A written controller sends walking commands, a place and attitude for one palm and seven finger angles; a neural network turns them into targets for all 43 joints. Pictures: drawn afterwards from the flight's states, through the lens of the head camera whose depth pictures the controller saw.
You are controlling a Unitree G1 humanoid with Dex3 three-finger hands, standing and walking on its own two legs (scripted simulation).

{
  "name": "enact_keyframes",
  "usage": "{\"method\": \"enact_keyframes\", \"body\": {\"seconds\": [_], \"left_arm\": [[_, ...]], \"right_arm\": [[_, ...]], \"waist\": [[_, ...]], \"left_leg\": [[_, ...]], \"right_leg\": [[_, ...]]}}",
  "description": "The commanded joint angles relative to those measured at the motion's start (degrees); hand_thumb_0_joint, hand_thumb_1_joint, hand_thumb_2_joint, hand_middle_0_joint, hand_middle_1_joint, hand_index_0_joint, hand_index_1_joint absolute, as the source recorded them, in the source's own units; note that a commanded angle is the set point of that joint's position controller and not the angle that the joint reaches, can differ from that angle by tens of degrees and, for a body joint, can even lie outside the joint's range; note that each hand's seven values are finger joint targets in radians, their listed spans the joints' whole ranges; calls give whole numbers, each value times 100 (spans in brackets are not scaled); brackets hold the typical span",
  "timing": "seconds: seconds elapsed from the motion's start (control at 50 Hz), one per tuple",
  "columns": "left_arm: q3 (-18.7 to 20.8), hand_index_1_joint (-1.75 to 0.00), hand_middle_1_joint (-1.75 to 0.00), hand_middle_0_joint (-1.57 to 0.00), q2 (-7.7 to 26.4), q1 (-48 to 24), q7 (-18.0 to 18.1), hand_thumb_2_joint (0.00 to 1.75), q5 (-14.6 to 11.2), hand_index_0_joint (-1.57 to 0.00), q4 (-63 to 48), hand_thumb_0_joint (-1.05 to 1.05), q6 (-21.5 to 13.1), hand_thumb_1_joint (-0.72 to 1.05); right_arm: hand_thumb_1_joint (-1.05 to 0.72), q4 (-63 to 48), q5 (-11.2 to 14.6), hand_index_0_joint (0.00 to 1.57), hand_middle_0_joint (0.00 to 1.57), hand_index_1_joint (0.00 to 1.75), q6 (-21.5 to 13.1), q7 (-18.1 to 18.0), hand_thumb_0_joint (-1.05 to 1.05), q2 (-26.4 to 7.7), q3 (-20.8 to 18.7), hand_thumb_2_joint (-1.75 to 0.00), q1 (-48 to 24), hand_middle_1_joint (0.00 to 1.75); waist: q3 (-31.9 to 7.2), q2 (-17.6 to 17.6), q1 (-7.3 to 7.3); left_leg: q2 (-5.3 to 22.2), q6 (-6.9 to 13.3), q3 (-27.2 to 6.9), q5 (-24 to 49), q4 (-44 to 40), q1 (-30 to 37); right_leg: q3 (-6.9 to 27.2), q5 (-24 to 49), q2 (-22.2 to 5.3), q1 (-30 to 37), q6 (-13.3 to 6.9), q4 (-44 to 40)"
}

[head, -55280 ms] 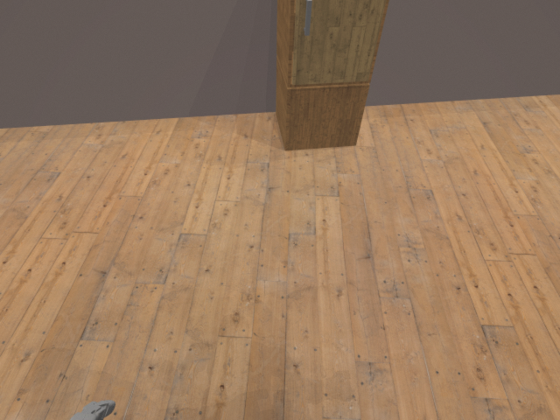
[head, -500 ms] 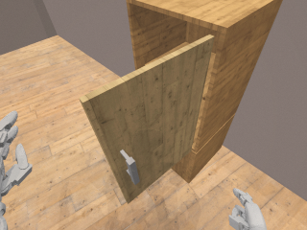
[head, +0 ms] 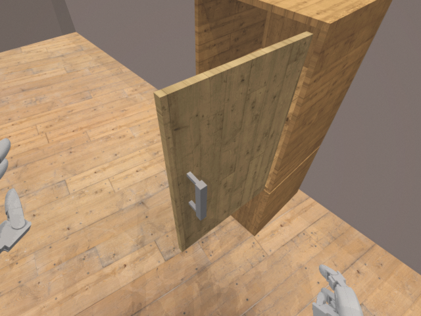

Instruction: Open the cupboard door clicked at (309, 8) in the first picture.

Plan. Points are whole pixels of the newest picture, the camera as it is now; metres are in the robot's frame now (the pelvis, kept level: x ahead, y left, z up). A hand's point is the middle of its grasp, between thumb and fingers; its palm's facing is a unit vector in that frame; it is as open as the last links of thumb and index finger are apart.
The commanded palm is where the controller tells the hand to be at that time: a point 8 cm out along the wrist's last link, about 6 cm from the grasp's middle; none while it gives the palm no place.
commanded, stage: step back with the hand held close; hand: left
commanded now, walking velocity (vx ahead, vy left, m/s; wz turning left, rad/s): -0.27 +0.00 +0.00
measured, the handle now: (196, 196) +0.38 +0.06 -0.03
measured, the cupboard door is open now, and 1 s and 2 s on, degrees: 86 86 86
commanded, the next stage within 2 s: stop stepping back and stand still in 0.64 s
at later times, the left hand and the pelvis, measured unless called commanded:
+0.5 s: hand out of the picture +0.10 +0.31 +0.18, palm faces +0.47 -0.78 -0.41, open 7.4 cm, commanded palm +0.03 +0.33 +0.18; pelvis -0.11 +0.03 +0.00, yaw +1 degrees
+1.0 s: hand out of the picture -0.01 +0.28 +0.18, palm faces +0.39 -0.87 -0.32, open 7.4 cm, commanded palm -0.09 +0.31 +0.18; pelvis -0.27 +0.04 -0.02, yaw -8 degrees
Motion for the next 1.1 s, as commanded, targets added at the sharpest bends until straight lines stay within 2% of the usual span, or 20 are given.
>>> {"method": "enact_keyframes", "body": {"seconds": [0.0,0.1,0.24,0.34,0.4,0.46,0.56,0.66,0.74,0.78,0.82,0.84,0.88,0.9,0.94,1.0,1.02,1.04,1.06,1.08], "left_arm": [[910,-30,-30,-20,1103,-475,98,90,70,-20,-1341,0,-452,90],[1028,-30,-30,-20,1104,37,55,90,-78,-20,-1395,0,-537,90],[685,-30,-30,-20,1242,-549,165,90,-95,-20,-1534,0,-550,90],[755,-30,-30,-20,1258,-1109,124,90,-51,-20,-1605,0,-538,90],[1032,-30,-30,-20,1220,-536,31,90,-37,-20,-1265,0,-595,90],[692,-30,-30,-20,904,-533,8,90,-147,-20,-1562,0,-489,90],[493,-30,-30,-20,935,-752,-10,90,-288,-20,-2036,0,-380,90],[959,-30,-30,-20,1356,-501,30,90,-455,-20,-2189,0,-545,90],[1474,-30,-30,-20,1925,-472,80,90,-441,-20,-2179,0,-781,90],[1480,-30,-30,-20,1985,-662,49,90,-261,-20,-1750,0,-647,90],[1069,-30,-30,-20,1457,-979,-14,90,-267,-20,-1415,0,-353,90],[834,-30,-30,-20,1177,-975,-7,90,-310,-20,-1167,0,-217,90],[733,-30,-30,-20,1222,-1410,-52,90,-328,-20,-893,0,-157,90],[686,-30,-30,-20,1355,-1871,-80,90,-255,-20,-632,0,-220,90],[829,-30,-30,-20,1431,-1795,-78,90,-181,-20,-568,0,-184,90],[955,-30,-30,-20,1318,-393,-135,90,-253,-20,-1372,0,-191,90],[909,-30,-30,-20,1222,73,-151,90,-239,-20,-1672,0,-235,90],[944,-30,-30,-20,1299,369,-153,90,-179,-20,-2098,0,-265,90],[1029,-30,-30,-20,1460,412,-151,90,-115,-20,-2420,0,-266,90],[1130,-30,-30,-20,1607,62,-171,90,-141,-20,-2742,0,-339,90]], "right_arm": [[-90,-909,-49,20,20,30,-454,-77,0,-820,-324,-90,-669,30],[-90,-785,-92,20,20,30,-573,60,0,-754,-363,-90,-647,30],[-90,-464,-22,20,20,30,-532,68,0,-531,-382,-90,-566,30],[-90,-462,-49,20,20,30,-583,-65,0,-655,-290,-90,-731,30],[-90,-500,-223,20,20,30,-741,62,0,-716,-383,-90,-805,30],[-90,-508,-124,20,20,30,-741,201,0,-668,-429,-90,-842,30],[-90,-420,-99,20,20,30,-768,270,0,-586,-348,-90,-835,30],[-90,-226,-188,20,20,30,-826,299,0,-359,-322,-90,-617,30],[-90,-148,-60,20,20,30,-724,217,0,-452,-215,-90,-877,30],[-90,-231,-221,20,20,30,-846,418,0,-450,-76,-90,-691,30],[-90,-280,68,20,20,30,-800,164,0,-592,-253,-90,-780,30],[-90,-100,79,20,20,30,-759,82,0,-550,-163,-90,-469,30],[-90,-163,-16,20,20,30,-860,63,0,-714,-143,-90,-501,30],[-90,-150,-34,20,20,30,-969,92,0,-676,-90,-90,-575,30],[-90,-221,-71,20,20,30,-967,86,0,-627,-101,-90,-768,30],[-90,-421,-129,20,20,30,-930,183,0,-581,-248,-90,-702,30],[-90,-530,-109,20,20,30,-906,253,0,-503,-249,-90,-741,30],[-90,-581,-20,20,20,30,-869,325,0,-409,-241,-90,-715,30],[-90,-522,80,20,20,30,-781,344,0,-454,-365,-90,-663,30],[-90,-293,-32,20,20,30,-669,295,0,-694,-424,-90,-613,30]], "waist": [[-475,754,101],[-565,432,50],[-920,-984,-143],[-657,1110,51],[-805,1253,102],[-842,357,139],[-1349,1339,121],[-2226,1388,178],[-564,-897,202],[-722,-1109,9],[-329,-1352,-185],[-506,-262,-371],[-513,2149,-237],[103,1506,-215],[249,590,102],[-699,1480,305],[-789,1560,347],[-628,390,358],[-247,-1540,230],[118,-1131,-8]], "left_leg": [[1277,271,-1598,-3277,-2098,-2226],[915,28,-1022,-2328,-1311,-1122],[50,-487,-123,-891,1371,1000],[1522,-38,-1138,1907,-1261,323],[2357,410,-2079,-2215,-2478,-1493],[1916,170,-1260,-1866,-2286,-461],[1387,-578,-669,-2187,-2963,344],[1030,-1197,-91,70,-2313,1835],[-27,-871,-68,-1290,2566,789],[506,-784,-471,-1200,2946,-110],[207,-477,-129,-130,1384,534],[11,-372,35,749,624,1532],[1264,263,-2341,440,-1267,1192],[1525,348,-3390,-2249,-2250,-86],[1435,-510,-2788,-4084,-3099,-1592],[696,-1071,-819,-3227,-2635,-2235],[398,-968,-236,-2965,-1658,-2644],[-202,-794,586,-2313,809,-2484],[-582,-766,377,-1829,4040,-1732],[-376,-778,-301,-1076,5446,-1836]], "right_leg": [[189,85,111,2103,57,1020],[731,2,-120,955,-227,176],[1951,1795,-1606,-1041,-613,-1160],[434,-233,69,103,84,1010],[648,-1341,308,995,39,3654],[269,-1417,239,125,16,3539],[-537,-2008,485,391,-111,2711],[-729,-2130,416,793,-430,-32],[1349,420,-2210,-1269,-1098,-2170],[1155,441,-2532,-647,-1289,-1389],[246,2317,-1515,-190,-726,-291],[-375,2223,-1164,-436,-308,646],[-211,-1580,-42,-464,93,2633],[230,-2148,55,-180,22,3086],[-221,-2073,255,689,-167,2869],[-843,-2152,538,2510,-390,1820],[-678,-2235,324,2823,-517,1119],[205,-2297,-540,1914,-656,-160],[2676,-3341,-2307,-898,-891,-2093],[3016,-3557,-2656,-2309,-775,-2456]]}}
